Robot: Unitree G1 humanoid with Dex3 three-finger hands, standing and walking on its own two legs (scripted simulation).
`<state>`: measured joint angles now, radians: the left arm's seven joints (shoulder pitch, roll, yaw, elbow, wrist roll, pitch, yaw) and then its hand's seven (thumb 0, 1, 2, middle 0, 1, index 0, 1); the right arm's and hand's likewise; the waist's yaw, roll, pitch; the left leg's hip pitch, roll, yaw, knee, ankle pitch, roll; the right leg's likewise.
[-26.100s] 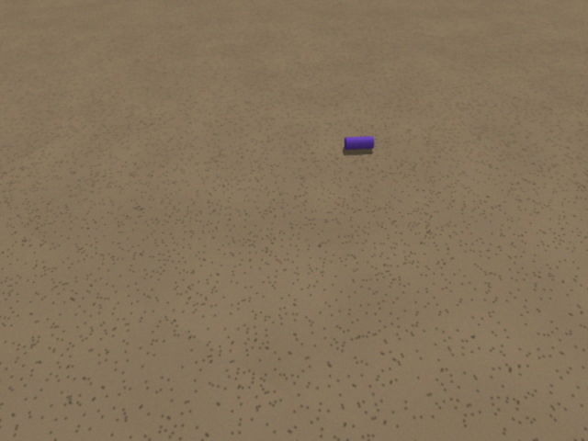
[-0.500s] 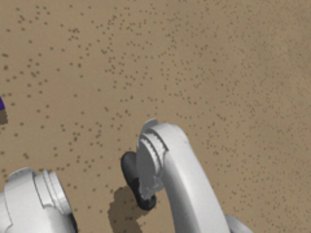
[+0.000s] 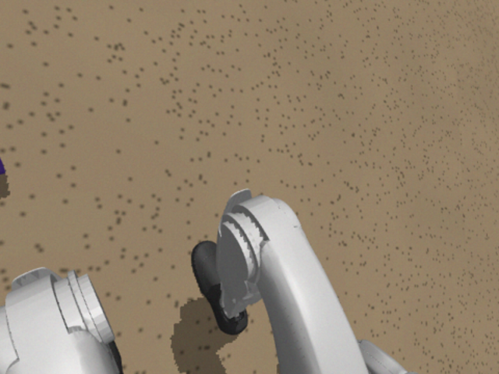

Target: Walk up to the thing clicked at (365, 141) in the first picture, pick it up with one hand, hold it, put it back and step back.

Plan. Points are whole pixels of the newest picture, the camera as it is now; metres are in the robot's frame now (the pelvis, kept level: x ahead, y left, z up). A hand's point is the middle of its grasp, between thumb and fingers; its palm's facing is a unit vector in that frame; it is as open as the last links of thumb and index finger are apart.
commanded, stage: close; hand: left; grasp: from above
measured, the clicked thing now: out of the picture +0.47 +0.29 -0.28
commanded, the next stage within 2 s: settle in 0.48 s
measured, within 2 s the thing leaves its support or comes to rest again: leaves its support in 0.92 s
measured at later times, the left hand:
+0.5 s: hand out of the picture +0.46 +0.29 -0.26, palm faces -0.45 -0.14 -0.88, open 9.7 cm
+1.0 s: hand out of the picture +0.46 +0.30 -0.24, palm faces -0.42 -0.14 -0.90, open 9.6 cm
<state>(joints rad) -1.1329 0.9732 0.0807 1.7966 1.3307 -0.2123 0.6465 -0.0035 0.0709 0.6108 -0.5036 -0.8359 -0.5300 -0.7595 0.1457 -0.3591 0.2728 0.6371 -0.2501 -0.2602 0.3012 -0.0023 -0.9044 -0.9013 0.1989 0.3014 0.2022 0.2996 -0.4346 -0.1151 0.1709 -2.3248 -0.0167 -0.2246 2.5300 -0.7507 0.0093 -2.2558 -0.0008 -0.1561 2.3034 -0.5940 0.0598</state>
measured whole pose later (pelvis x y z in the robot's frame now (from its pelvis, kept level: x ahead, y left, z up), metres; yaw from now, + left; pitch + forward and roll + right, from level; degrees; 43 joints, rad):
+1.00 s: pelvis +0.00 +0.00 +0.01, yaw +1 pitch +32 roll -14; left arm -1.03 0.89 0.13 1.60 1.30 -0.18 0.56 0.00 0.05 0.39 -0.78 -0.47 -0.79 -0.43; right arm 0.19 -0.35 0.20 0.66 -0.22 -0.22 0.30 0.00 -0.92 -0.90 0.20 0.30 0.20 0.30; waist -0.39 -0.07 0.10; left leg -2.33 -0.02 -0.21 2.50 -0.75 0.00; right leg -2.27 -0.01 -0.15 2.29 -0.61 0.05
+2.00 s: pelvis +0.00 -0.01 +0.07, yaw +8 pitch +37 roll -7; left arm -0.90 0.63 0.01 1.24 1.17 -0.13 0.20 -0.01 0.09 0.31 -0.84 -0.29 -0.84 -0.29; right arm 0.24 -0.29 0.02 0.70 -0.06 0.00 0.12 0.00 -0.91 -0.91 0.20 0.30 0.20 0.30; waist -0.23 0.06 -0.13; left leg -2.20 -0.03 -0.08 2.24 -0.69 0.01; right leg -2.17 -0.04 -0.04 2.13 -0.60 0.03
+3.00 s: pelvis +0.04 +0.00 +0.37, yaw +10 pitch +17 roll -2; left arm -0.40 0.41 -0.17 0.89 1.01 -0.02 0.14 -0.01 0.06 0.36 -0.86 -0.27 -0.85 -0.30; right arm 0.25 -0.24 -0.03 0.75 0.04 0.00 -0.06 0.00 -0.90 -0.90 0.20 0.30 0.21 0.30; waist -0.09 0.04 -0.15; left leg -0.96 0.02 -0.01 1.18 -0.51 0.01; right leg -0.98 -0.01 0.00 1.11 -0.42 0.03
